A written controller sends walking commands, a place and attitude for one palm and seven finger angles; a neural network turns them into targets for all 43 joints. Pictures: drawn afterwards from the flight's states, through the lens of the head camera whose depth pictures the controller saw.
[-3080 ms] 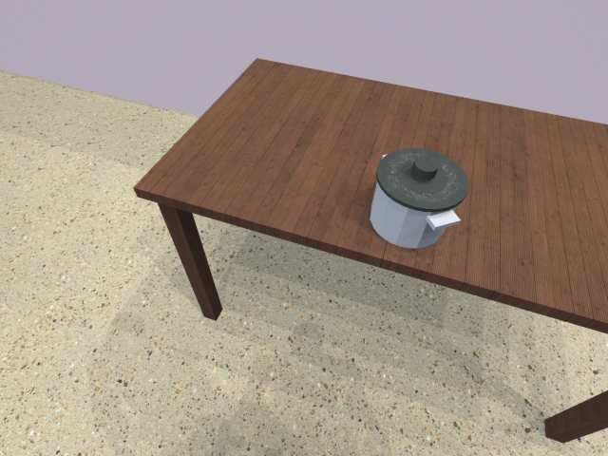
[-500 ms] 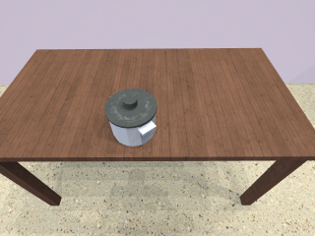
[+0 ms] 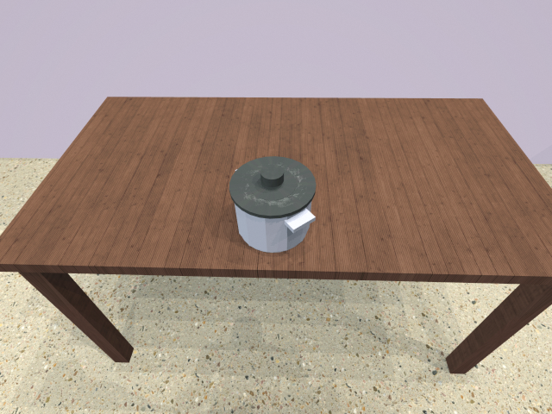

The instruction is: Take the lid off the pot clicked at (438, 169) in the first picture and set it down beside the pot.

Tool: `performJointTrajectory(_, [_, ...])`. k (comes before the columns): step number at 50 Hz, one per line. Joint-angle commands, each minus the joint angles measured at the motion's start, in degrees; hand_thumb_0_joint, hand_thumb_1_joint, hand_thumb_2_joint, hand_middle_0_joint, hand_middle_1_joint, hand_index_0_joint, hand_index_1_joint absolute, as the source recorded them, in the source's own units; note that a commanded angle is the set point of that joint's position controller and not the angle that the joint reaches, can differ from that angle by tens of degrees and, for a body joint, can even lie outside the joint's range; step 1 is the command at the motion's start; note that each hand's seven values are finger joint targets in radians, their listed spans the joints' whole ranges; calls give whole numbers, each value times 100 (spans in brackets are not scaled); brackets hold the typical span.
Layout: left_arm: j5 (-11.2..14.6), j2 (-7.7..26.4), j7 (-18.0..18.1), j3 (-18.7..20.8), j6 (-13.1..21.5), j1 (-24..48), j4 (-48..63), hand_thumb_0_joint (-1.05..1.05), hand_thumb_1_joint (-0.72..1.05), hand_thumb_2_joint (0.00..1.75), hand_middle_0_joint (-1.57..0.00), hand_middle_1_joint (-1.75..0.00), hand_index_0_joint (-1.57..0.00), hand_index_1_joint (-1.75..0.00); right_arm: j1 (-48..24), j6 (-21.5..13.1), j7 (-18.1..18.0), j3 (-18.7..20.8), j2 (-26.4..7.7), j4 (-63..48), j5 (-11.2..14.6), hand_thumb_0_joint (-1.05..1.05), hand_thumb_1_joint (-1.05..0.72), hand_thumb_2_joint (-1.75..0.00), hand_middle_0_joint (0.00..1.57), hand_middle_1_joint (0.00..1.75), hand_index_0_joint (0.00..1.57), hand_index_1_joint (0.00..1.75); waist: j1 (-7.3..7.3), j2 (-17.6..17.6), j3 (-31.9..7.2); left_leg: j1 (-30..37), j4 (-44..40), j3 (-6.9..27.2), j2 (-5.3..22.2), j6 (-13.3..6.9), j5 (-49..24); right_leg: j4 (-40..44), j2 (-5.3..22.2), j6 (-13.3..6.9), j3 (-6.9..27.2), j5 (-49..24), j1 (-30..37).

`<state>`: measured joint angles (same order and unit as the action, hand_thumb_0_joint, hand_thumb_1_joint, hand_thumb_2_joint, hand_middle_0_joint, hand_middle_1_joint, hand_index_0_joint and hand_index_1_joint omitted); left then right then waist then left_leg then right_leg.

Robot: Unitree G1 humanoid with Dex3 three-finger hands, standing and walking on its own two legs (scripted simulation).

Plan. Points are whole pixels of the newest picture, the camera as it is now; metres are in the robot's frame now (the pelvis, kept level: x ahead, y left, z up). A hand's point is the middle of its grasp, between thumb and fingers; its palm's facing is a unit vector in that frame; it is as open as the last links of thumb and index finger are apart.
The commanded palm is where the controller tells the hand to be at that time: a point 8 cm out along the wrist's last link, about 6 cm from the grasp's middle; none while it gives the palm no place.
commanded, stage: come to a stop and stand still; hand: left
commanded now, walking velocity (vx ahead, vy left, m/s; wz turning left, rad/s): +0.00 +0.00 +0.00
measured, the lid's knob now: (272, 175) +0.52 +0.05 +0.06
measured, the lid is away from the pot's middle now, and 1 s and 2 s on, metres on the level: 0.00 0.00 0.00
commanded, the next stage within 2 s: look again from close up in 1.10 s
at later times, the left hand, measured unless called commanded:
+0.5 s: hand out of the picture +0.03 +0.20 -0.16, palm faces +0.00 -0.98 -0.17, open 7.4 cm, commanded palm none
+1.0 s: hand out of the picture +0.03 +0.18 -0.16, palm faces +0.02 -0.98 -0.17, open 7.4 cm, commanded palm none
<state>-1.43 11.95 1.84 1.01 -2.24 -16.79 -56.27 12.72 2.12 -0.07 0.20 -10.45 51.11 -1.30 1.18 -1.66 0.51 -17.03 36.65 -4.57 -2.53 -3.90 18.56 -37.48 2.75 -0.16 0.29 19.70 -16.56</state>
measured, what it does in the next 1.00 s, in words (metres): stands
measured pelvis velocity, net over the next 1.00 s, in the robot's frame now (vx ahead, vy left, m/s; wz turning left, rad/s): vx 0.04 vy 0.02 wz -0.01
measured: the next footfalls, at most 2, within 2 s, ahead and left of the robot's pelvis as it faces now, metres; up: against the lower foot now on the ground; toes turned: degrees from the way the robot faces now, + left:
none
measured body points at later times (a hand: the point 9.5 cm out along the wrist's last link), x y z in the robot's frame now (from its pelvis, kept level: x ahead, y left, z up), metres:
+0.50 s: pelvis +0.02 +0.03 +0.01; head +0.03 +0.04 +0.46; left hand +0.03 +0.25 -0.15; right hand +0.03 -0.20 -0.14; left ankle +0.01 +0.08 -0.72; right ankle +0.01 -0.14 -0.72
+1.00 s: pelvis +0.04 +0.02 +0.02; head +0.04 +0.03 +0.47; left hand +0.03 +0.24 -0.15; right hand +0.05 -0.21 -0.14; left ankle +0.01 +0.08 -0.72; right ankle +0.01 -0.14 -0.72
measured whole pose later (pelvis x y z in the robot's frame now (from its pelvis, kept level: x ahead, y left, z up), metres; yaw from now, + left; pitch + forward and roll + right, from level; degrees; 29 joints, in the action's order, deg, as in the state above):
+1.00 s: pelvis +0.04 +0.02 +0.02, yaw +0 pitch -1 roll +0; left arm -0.8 8.5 2.2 -0.7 -0.5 -17.9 -61.4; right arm 16.1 -1.0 -1.6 0.0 -9.4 61.5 -0.5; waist 0.4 0.6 0.8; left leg -9.7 26.2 -4.8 -3.5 -5.0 16.3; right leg -25.7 3.4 3.3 0.7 16.4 -8.8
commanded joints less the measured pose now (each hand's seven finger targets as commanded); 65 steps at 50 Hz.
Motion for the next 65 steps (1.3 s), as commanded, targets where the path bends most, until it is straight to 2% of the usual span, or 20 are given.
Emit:
performJointTrajectory(1, [9,711,-2,20,237,-171,393,0,90,90,-20,-30,-20,-30,235,-113,-58,147,-587,-344,47,0,-90,-90,20,30,20,30,-204,787,389,20,-1090,832,434,187,661,1756,637,-563,1116,1084,-667])
performJointTrajectory(2, [9,765,10,46,232,17,465,0,90,90,-20,-30,-20,-30,391,-103,-49,174,-639,-294,34,0,-90,-90,20,30,20,30,-306,1245,370,277,-1012,746,446,212,550,1765,601,-518,1013,1331,-893])
performJointTrajectory(3, [-2,703,20,51,218,88,540,0,90,90,-20,-30,-20,-30,515,-122,-40,214,-643,-256,22,0,-90,-90,20,30,20,30,-349,1290,333,443,-1049,768,486,193,439,1691,528,-437,867,1321,-1026])
performJointTrajectory(5, [0,552,22,23,212,-17,567,0,90,90,-20,-30,-20,-30,506,-211,-34,182,-667,-188,22,0,-90,-90,20,30,20,30,-279,657,299,347,-1544,1061,701,100,373,1351,259,-281,580,718,-807])
performJointTrajectory(7, [-3,454,19,20,202,-256,518,0,90,90,-20,-30,-20,-30,344,-304,-39,160,-719,-190,35,0,-90,-90,20,30,20,30,-94,41,135,66,-1965,1359,947,4,308,954,73,-178,195,-85,-178])
performJointTrajectory(8, [-8,428,23,4,196,-347,473,0,90,90,-20,-30,-20,-30,297,-329,-46,147,-730,-179,47,0,-90,-90,20,30,20,30,-41,-52,115,-2,-2050,1432,994,-17,185,882,50,-158,114,-233,-20])
performJointTrajectory(10, [-5,374,26,-14,206,-461,370,0,90,90,-20,-30,-20,-30,281,-366,-76,128,-696,-115,61,0,-90,-90,20,30,20,30,3,-130,46,145,-2018,1363,980,-21,-285,946,82,-158,116,-430,109])
performJointTrajectory(12, [14,370,24,-23,217,-489,310,0,90,90,-20,-30,-20,-30,329,-377,-92,95,-657,-19,64,0,-90,-90,20,30,20,30,13,-15,26,225,-1923,1266,943,-6,-570,1075,154,-181,150,-565,206])
performJointTrajectory(14, [24,362,28,-36,220,-490,235,0,90,90,-20,-30,-20,-30,419,-378,-103,92,-638,76,64,0,-90,-90,20,30,20,30,-16,-92,11,338,-1918,1203,907,32,-610,1145,204,-197,190,-611,213])
performJointTrajectory(21, [39,343,35,-62,234,-445,52,0,90,90,-20,-30,-20,-30,590,-395,-125,70,-557,384,88,0,-90,-90,20,30,20,30,-37,107,128,401,-1786,1076,862,39,-1044,1292,273,-177,172,-908,366])
performJointTrajectory(25, [47,272,51,-71,231,-483,-66,0,90,90,-20,-30,-20,-30,664,-407,-149,67,-534,509,82,0,-90,-90,20,30,20,30,-53,-102,109,569,-1789,1039,871,57,-1270,1284,281,-157,171,-929,349])
performJointTrajectory(26, [47,297,51,-73,230,-466,-70,0,90,90,-20,-30,-20,-30,666,-403,-148,63,-514,532,93,0,-90,-90,20,30,20,30,-42,70,160,518,-1751,1051,875,36,-1370,1304,266,-150,138,-1005,394])
performJointTrajectory(33, [51,218,78,-83,242,-500,-197,0,90,90,-20,-30,-20,-30,700,-418,-175,73,-488,670,94,0,-90,-90,20,30,20,30,-67,170,118,780,-1605,938,855,51,-1910,1308,324,-121,182,-1232,391])
performJointTrajectory(35, [51,186,83,-87,239,-504,-233,0,90,90,-20,-30,-20,-30,715,-415,-180,71,-471,717,91,0,-90,-90,20,30,20,30,-76,139,134,812,-1649,964,858,53,-1870,1329,325,-119,182,-1166,379])
performJointTrajectory(36, [52,209,77,-88,237,-502,-227,0,90,90,-20,-30,-20,-30,684,-411,-178,73,-465,720,98,0,-90,-90,20,30,20,30,-58,264,188,765,-1611,933,865,31,-1903,1353,315,-112,151,-1237,395])
performJointTrajectory(39, [50,186,86,-93,235,-496,-269,0,90,90,-20,-30,-20,-30,689,-412,-182,72,-475,770,94,0,-90,-90,20,30,20,30,-80,142,209,813,-1639,914,855,55,-1891,1349,330,-104,185,-1214,374])
performJointTrajectory(44, [54,192,95,-92,253,-540,-308,0,90,90,-20,-30,-20,-30,683,-424,-190,70,-457,814,98,0,-90,-90,20,30,20,30,-74,194,84,963,-1561,893,846,49,-2171,1368,356,-104,197,-1396,465])
performJointTrajectory(52, [52,172,93,-103,266,-542,-353,0,90,90,-20,-30,-20,-30,657,-407,-185,63,-415,910,107,0,-90,-90,20,30,20,30,-62,206,318,824,-1589,843,826,56,-1891,1487,375,-113,217,-1404,441])
performJointTrajectory(59, [57,165,94,-104,281,-563,-380,0,90,90,-20,-30,-20,-30,707,-418,-186,56,-379,981,107,0,-90,-90,20,30,20,30,-63,151,213,890,-1613,846,825,61,-1802,1520,364,-118,244,-1362,497])
performJointTrajectory(65, [54,129,92,-119,278,-574,-416,0,90,90,-20,-30,-20,-30,766,-414,-183,46,-335,1043,113,0,-90,-90,20,30,20,30,-58,167,340,792,-1694,851,832,55,-1566,1572,354,-108,216,-1215,473])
